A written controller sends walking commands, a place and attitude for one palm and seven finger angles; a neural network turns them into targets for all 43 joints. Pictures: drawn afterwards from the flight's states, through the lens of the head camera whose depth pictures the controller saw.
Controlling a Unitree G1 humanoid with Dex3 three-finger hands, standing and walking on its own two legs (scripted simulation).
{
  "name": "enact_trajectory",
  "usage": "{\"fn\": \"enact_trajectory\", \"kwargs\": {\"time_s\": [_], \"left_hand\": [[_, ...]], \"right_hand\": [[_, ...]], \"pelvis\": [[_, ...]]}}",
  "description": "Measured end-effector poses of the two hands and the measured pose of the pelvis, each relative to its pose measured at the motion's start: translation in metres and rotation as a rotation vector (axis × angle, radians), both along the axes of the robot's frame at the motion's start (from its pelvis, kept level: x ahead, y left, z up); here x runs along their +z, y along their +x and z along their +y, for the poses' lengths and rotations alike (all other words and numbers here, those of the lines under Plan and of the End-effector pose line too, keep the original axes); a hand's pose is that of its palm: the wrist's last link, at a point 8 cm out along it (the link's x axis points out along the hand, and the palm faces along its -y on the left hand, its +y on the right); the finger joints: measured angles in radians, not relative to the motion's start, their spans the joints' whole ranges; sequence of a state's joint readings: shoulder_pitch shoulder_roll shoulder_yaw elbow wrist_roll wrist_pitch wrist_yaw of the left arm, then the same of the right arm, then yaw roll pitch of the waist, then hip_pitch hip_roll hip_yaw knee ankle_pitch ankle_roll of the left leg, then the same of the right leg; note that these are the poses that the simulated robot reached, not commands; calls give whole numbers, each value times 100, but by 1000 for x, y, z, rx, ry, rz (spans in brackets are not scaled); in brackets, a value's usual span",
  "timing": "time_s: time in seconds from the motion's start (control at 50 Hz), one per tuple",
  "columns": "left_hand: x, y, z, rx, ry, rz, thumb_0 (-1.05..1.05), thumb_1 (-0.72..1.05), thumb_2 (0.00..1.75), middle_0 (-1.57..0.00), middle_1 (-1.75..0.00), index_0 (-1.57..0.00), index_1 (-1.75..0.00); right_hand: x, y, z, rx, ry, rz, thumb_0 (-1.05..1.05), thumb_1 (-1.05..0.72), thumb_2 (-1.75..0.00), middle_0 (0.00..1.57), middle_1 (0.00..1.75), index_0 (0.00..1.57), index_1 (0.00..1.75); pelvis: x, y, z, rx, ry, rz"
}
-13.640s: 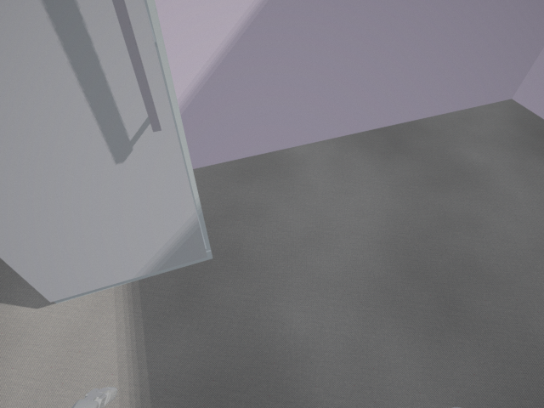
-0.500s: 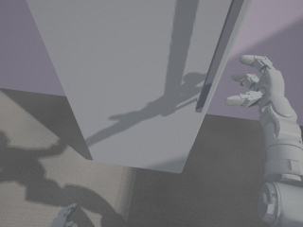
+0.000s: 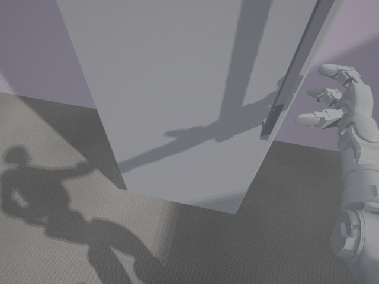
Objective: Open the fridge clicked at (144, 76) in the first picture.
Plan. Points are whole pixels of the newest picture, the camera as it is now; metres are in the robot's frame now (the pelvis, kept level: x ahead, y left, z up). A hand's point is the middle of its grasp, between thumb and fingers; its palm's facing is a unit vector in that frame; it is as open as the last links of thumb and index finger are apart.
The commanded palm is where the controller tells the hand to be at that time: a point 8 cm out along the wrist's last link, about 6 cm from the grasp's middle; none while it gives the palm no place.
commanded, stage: move the hooked fingers beside the handle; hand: right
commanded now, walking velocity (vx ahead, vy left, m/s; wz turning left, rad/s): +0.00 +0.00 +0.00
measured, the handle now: (295, 59) +0.53 -0.15 +0.22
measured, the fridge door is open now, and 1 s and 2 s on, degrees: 0 0 0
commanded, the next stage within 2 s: feel for the door with the fingertips in 0.50 s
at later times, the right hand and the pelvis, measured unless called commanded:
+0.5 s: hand (318, 96) +0.47 -0.20 +0.18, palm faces +0.08 +1.00 -0.01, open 14.0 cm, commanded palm +0.44 -0.24 +0.18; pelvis +0.00 -0.01 +0.00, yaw -1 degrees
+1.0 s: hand (302, 96) +0.46 -0.17 +0.18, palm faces +0.08 +1.00 +0.02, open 14.0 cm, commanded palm +0.44 -0.22 +0.18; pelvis +0.01 +0.00 +0.00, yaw -1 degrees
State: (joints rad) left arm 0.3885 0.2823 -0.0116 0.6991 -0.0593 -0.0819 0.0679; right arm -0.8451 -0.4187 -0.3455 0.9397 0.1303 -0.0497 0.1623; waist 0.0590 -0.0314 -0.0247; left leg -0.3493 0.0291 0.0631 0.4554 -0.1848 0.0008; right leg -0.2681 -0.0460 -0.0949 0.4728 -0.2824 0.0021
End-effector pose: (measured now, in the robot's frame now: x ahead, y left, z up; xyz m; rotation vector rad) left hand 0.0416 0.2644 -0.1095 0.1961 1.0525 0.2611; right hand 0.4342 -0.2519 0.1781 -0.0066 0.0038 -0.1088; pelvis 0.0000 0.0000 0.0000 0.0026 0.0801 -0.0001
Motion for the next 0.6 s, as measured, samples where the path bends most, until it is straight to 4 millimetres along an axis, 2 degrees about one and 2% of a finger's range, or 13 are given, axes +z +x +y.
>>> {"fn": "enact_trajectory", "kwargs": {"time_s": [0.12, 0.3, 0.46, 0.6], "left_hand": [[3, 12, -1, -18, 11, -23, 1, 90, 90, -21, -30, -20, -30], [7, 35, -8, -55, 8, -89, 1, 90, 90, -21, -30, -20, -30], [4, 32, -14, -59, 1, -64, 0, 90, 90, -21, -30, -20, -30], [-1, 23, -16, -46, -14, -25, 1, 90, 90, -21, -30, -20, -30]], "right_hand": [[3, -6, 2, 19, 24, -29, -1, 50, -30, 30, 120, 30, 120], [-1, 1, -1, 3, 9, 21, -1, 50, -30, 30, 120, 30, 120], [1, 8, -2, 20, 6, 1, -1, 50, -30, 30, 120, 30, 120], [1, 12, 7, 34, 36, -14, -1, 50, -30, 30, 120, 30, 120]], "pelvis": [[0, -1, -1, -9, 3, -8], [-1, -4, -3, -18, 3, 6], [-2, -1, -5, -20, 5, 17], [-2, 5, -8, -12, 6, 23]]}}
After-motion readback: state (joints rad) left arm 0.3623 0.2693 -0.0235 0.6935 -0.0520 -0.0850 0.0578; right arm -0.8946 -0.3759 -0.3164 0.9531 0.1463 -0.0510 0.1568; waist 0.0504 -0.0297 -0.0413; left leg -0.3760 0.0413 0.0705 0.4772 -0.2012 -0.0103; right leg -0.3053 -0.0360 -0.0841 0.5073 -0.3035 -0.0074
